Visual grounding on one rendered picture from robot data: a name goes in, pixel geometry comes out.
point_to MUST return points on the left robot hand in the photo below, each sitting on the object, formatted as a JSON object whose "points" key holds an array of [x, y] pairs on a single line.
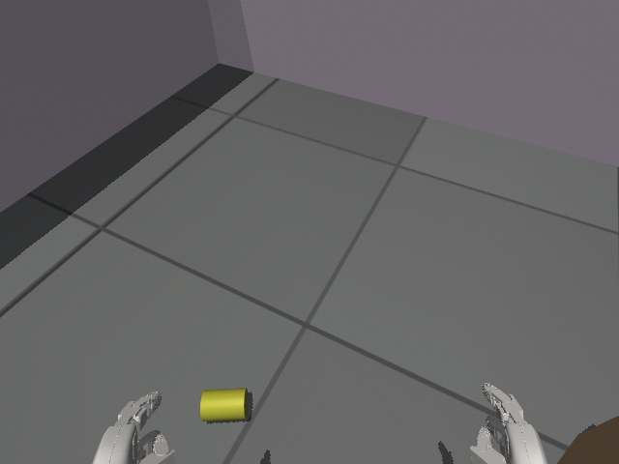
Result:
{"points": [[119, 443]]}

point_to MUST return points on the right robot hand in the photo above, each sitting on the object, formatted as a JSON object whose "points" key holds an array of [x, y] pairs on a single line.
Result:
{"points": [[519, 441]]}

